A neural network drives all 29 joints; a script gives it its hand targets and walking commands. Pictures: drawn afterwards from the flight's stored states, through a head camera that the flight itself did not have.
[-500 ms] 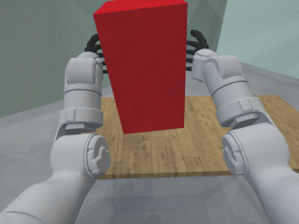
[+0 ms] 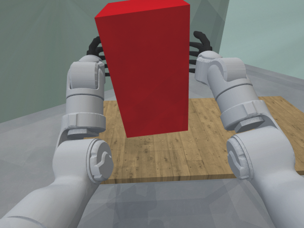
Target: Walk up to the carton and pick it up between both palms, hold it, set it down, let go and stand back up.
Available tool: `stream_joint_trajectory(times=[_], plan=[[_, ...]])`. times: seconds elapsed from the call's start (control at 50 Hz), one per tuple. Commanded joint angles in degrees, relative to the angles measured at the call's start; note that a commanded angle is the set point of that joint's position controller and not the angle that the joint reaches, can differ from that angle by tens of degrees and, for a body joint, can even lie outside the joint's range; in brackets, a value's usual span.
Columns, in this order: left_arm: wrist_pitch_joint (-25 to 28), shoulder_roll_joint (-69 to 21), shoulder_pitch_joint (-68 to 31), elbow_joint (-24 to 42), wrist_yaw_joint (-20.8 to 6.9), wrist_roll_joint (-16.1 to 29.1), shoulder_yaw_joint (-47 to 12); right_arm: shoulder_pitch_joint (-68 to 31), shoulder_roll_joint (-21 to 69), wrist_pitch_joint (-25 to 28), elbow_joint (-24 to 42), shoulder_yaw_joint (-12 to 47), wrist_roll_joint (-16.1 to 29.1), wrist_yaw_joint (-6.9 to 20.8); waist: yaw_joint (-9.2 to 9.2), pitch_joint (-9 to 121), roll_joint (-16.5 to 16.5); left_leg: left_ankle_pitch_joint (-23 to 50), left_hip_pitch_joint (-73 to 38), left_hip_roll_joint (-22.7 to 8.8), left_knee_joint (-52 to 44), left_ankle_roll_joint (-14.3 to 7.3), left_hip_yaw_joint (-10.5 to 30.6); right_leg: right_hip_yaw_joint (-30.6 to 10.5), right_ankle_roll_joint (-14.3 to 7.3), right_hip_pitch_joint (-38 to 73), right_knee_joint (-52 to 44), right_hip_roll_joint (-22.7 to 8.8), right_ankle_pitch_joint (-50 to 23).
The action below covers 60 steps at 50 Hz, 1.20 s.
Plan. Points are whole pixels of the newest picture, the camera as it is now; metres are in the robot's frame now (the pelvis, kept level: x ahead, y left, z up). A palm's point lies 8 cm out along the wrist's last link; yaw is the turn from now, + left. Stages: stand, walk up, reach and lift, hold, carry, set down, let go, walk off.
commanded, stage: hold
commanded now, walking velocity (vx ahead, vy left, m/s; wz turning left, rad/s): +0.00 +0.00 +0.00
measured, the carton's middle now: (149, 68) +0.40 -0.01 +0.31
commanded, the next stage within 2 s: none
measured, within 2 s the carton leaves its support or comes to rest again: neither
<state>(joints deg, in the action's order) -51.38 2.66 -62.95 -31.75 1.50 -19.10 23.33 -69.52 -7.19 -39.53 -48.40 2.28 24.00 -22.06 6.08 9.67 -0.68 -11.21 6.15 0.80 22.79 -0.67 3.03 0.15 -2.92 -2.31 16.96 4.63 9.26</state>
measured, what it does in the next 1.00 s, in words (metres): stands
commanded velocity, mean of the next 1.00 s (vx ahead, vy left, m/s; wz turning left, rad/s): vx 0.00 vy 0.00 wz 0.00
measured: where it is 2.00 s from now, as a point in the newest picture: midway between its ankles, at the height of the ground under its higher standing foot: outside the picture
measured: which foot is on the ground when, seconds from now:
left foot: down 0.00-1.00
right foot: down 0.00-1.00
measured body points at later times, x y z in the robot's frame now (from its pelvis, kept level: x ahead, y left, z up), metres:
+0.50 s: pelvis +0.00 +0.00 +0.00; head -0.10 +0.01 +0.44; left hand +0.39 +0.13 +0.33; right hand +0.37 -0.13 +0.34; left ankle +0.02 +0.11 -0.75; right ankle +0.01 -0.09 -0.75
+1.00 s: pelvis +0.00 +0.00 +0.00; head -0.10 +0.01 +0.44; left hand +0.39 +0.14 +0.33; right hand +0.37 -0.12 +0.34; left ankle +0.02 +0.11 -0.75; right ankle +0.01 -0.09 -0.75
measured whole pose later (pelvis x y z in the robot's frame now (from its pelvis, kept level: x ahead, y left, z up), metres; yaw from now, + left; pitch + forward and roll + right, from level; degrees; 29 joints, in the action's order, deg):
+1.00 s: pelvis +0.00 +0.00 +0.00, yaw +0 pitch -5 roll -1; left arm -51.2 3.3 -64.2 -33.9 1.1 -19.4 23.5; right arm -70.8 -6.6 -39.4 -50.3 0.8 23.0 -22.0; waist 5.7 10.3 -0.1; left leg -11.0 6.9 0.9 22.7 -0.7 3.4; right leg 0.4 -2.9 -2.8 16.6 4.6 9.1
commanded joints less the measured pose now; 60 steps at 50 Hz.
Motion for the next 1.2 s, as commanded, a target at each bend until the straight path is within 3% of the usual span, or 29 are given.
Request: stream_joint_trajectory(times=[0.0, 0.02, 0.04, 0.06, 0.12, 0.14, 0.18, 0.2, 0.24, 0.26, 0.3, 0.34, 0.4, 0.44, 0.48, 0.52, 0.56, 0.6, 0.64, 0.68, 0.72, 0.74, 0.76, 0.86, 0.94, 0.98, 1.04, 1.06, 1.18], plan=[[3.0, -31.9, -46.6, 4.4, -8.8, 11.4, -16.7, -48.6, 34.9, 2.7, 16.7, 5.2, 8.2, 8.8, 0.28, 13.4, -1.9, 7.0, -0.1, -0.4, -4.3, 2.9, 0.3, -0.9, 6.4, 3.5, -1.8, -1.4, -11.6], [3.0, -31.2, -46.7, 2.3, -9.2, 11.1, -15.7, -49.1, 35.0, 2.4, 15.9, 4.3, 7.5, 8.7, 0.30, 12.7, -0.4, 4.5, 0.7, -0.5, -4.5, 2.3, 0.2, -1.6, 6.5, 3.2, -2.5, -2.1, -9.6], [3.4, -31.9, -47.1, 3.3, -9.2, 11.6, -16.0, -49.9, 34.8, 2.7, 16.4, 4.3, 7.8, 8.9, 0.07, 15.1, -1.8, 4.5, 1.1, -0.4, -4.5, 2.4, 0.4, -1.5, 6.4, 4.6, -1.8, -2.0, -10.0], [3.8, -31.4, -48.0, 4.0, -9.1, 11.7, -16.5, -48.2, 34.8, 2.5, 14.1, 3.9, 7.3, 9.0, 1.24, 14.7, -2.4, 4.3, 0.9, -0.4, -4.4, 2.6, 0.3, -1.7, 6.0, 3.7, -1.9, -2.2, -9.8], [4.4, -32.1, -48.5, 3.8, -8.8, 12.6, -16.9, -50.9, 35.2, 3.1, 16.3, 4.6, 8.1, 9.0, 0.60, 16.3, -2.1, 5.7, 1.2, -0.6, -4.2, 2.6, 0.9, -1.7, 6.1, 4.6, -1.6, -1.9, -10.2], [4.2, -31.9, -47.7, 0.7, -8.8, 11.7, -15.8, -50.4, 34.9, 2.8, 14.6, 3.9, 7.8, 9.1, 0.30, 14.1, -2.9, 4.9, 1.7, -0.5, -4.5, 2.6, 0.8, -1.9, 6.0, 3.3, -2.2, -2.4, -9.5], [4.2, -30.9, -47.7, 0.6, -9.1, 11.4, -14.7, -51.4, 35.0, 3.0, 14.4, 4.2, 7.9, 9.2, -0.35, 15.4, -0.8, 4.3, 1.1, -0.2, -4.2, 2.2, 0.7, -1.7, 6.1, 2.9, -1.9, -2.4, -9.0], [4.5, -31.9, -48.0, 1.1, -9.0, 11.8, -15.6, -51.4, 34.8, 3.3, 15.1, 4.2, 8.0, 9.4, -0.56, 17.1, -2.2, 4.7, 0.7, -0.4, -4.4, 2.5, 0.6, -1.6, 5.9, 3.2, -1.6, -2.0, -9.2], [4.6, -30.2, -47.9, 2.0, -8.9, 11.3, -14.7, -50.0, 35.2, 2.9, 13.5, 4.9, 8.5, 9.5, -0.70, 17.1, -1.2, 7.2, 0.5, -0.4, -4.2, 2.4, 0.3, -1.5, 6.4, 5.1, -1.3, -2.0, -12.4], [4.4, -30.7, -45.4, 1.1, -9.1, 11.3, -14.1, -50.2, 35.7, 3.1, 16.2, 5.8, 8.9, 9.1, -1.05, 18.7, 0.1, 8.7, 0.2, -0.3, -3.3, 2.1, 0.4, -1.5, 6.7, 7.3, -1.0, -1.7, -15.0], [4.3, -30.1, -46.4, 3.4, -9.1, 11.5, -15.0, -48.8, 35.1, 2.9, 16.4, 5.1, 9.0, 8.6, 0.23, 19.3, -0.9, 8.8, -1.3, 0.0, -3.8, 2.4, 0.3, -2.1, 7.3, 6.6, -1.1, -2.8, -16.3], [4.2, -29.5, -47.5, 3.3, -9.3, 11.4, -14.4, -49.2, 35.0, 2.8, 15.1, 4.5, 8.6, 8.7, -0.16, 16.2, -0.7, 6.2, -0.2, -0.1, -4.1, 2.2, 0.4, -2.1, 7.0, 4.3, -2.0, -2.7, -11.4], [4.2, -31.5, -47.9, 2.0, -9.4, 12.2, -15.5, -50.1, 34.4, 3.0, 15.1, 3.0, 7.4, 9.0, 1.13, 16.4, -2.1, 4.6, 0.3, -0.5, -4.2, 2.6, 0.6, -1.7, 5.9, 3.3, -2.1, -2.3, -8.5], [4.7, -31.7, -47.5, 2.4, -9.3, 12.5, -15.7, -51.0, 35.7, 3.7, 16.8, 4.4, 8.3, 9.0, 0.19, 18.0, -2.2, 8.5, -0.1, -0.2, -3.3, 2.8, 0.9, -2.3, 6.5, 3.6, -1.9, -2.6, -12.4], [4.4, -32.2, -46.6, 2.6, -9.2, 11.8, -16.5, -50.6, 34.6, 3.4, 17.0, 4.9, 8.9, 8.6, 0.67, 19.4, -4.0, 9.9, -1.4, -0.2, -2.9, 3.2, 0.8, -1.8, 6.6, 4.6, -1.3, -2.1, -14.3], [4.2, -31.2, -46.1, 3.2, -9.3, 12.3, -16.0, -49.7, 35.2, 2.9, 17.2, 5.8, 9.6, 8.4, -0.08, 18.4, -1.9, 10.0, -0.3, -0.2, -3.4, 2.8, 0.5, -1.1, 6.8, 7.0, -0.7, -1.8, -15.9], [4.3, -30.5, -47.6, 4.6, -9.0, 12.0, -16.0, -48.8, 35.1, 2.9, 15.6, 4.8, 9.1, 8.6, -0.22, 17.4, -1.8, 7.8, 0.5, 0.0, -4.1, 2.9, 0.1, -1.3, 6.6, 5.7, -1.2, -2.0, -13.5], [4.7, -31.6, -48.3, 7.3, -8.9, 13.4, -17.7, -49.4, 36.1, 3.2, 18.2, 5.6, 9.5, 8.7, 0.55, 20.1, -1.7, 10.4, -1.0, -0.1, -3.0, 2.8, 0.8, -1.6, 6.7, 6.0, -0.6, -2.1, -16.5], [3.8, -31.3, -46.9, 4.2, -8.9, 11.8, -16.7, -49.0, 34.8, 2.6, 16.7, 4.7, 8.8, 8.5, 0.62, 16.9, -2.9, 9.1, -0.8, -0.2, -3.5, 3.0, 0.7, -1.5, 6.3, 5.2, -1.1, -2.0, -14.3], [3.9, -30.8, -45.4, 3.4, -9.5, 12.1, -15.6, -50.5, 35.9, 3.0, 18.8, 6.5, 9.5, 8.3, -0.45, 18.4, -1.2, 8.4, 0.3, 0.2, -3.1, 2.3, 0.6, -3.0, 7.6, 6.4, -1.5, -3.4, -14.7], [3.8, -32.0, -45.5, 2.6, -9.1, 11.2, -16.6, -49.2, 33.9, 2.9, 16.1, 4.5, 8.7, 8.7, 0.31, 15.9, -3.7, 8.2, -0.5, 0.0, -3.8, 3.1, 0.6, -1.6, 6.4, 3.7, -1.8, -2.1, -12.9], [4.0, -30.6, -47.1, 4.4, -9.3, 11.3, -16.4, -48.3, 34.9, 2.6, 14.6, 4.8, 8.1, 8.7, 0.27, 15.4, -2.3, 7.8, -0.5, -0.2, -3.9, 2.9, 0.2, -1.7, 6.8, 4.6, -1.8, -2.3, -12.9], [4.0, -31.4, -47.4, 6.7, -9.3, 12.4, -17.1, -48.8, 35.7, 2.9, 17.4, 5.5, 9.2, 8.6, -0.09, 19.5, -2.3, 9.0, -0.7, -0.6, -3.5, 3.1, 0.8, -1.3, 6.6, 7.2, -1.0, -1.8, -14.4], [3.3, -30.9, -45.0, 1.9, -9.8, 10.6, -14.8, -48.5, 34.1, 2.6, 15.3, 4.3, 8.3, 8.4, 0.16, 14.0, -2.0, 6.4, -0.6, -0.3, -4.3, 2.6, 0.2, -1.9, 6.8, 4.3, -1.9, -2.8, -12.2], [4.0, -31.1, -47.3, 4.0, -9.2, 11.6, -16.3, -51.2, 36.4, 3.2, 18.1, 5.3, 8.9, 8.8, -0.55, 18.2, -1.1, 8.3, -0.7, -0.4, -3.6, 2.6, 0.8, -1.7, 6.9, 4.8, -1.7, -2.3, -12.5], [3.6, -31.4, -46.8, 2.3, -9.3, 11.5, -16.4, -48.9, 34.4, 2.6, 14.6, 4.2, 7.9, 8.8, 0.53, 15.5, -3.0, 6.9, -0.6, -0.8, -4.4, 2.9, 0.5, -1.5, 6.4, 4.7, -1.8, -2.2, -11.7], [4.0, -32.2, -47.8, 6.7, -8.9, 12.6, -17.7, -48.4, 35.0, 2.8, 16.4, 4.8, 9.1, 8.8, 0.95, 19.2, -3.5, 10.5, -1.2, -0.5, -3.1, 3.5, 0.5, -1.2, 6.2, 7.1, -0.5, -1.5, -16.2], [3.6, -31.7, -45.5, 4.0, -8.9, 12.1, -16.5, -48.3, 33.9, 2.5, 16.4, 4.6, 9.1, 8.6, 0.69, 16.6, -2.7, 10.3, -1.1, -0.4, -3.2, 3.3, 0.5, -0.9, 6.4, 6.5, -0.8, -1.5, -16.3], [3.7, -31.9, -46.1, 4.6, -9.0, 12.4, -17.5, -49.1, 35.0, 2.9, 17.0, 5.8, 9.1, 8.9, 0.48, 16.6, -3.4, 9.3, -0.6, -0.6, -3.5, 3.3, 0.9, -1.6, 6.6, 5.5, -1.1, -2.1, -14.9]])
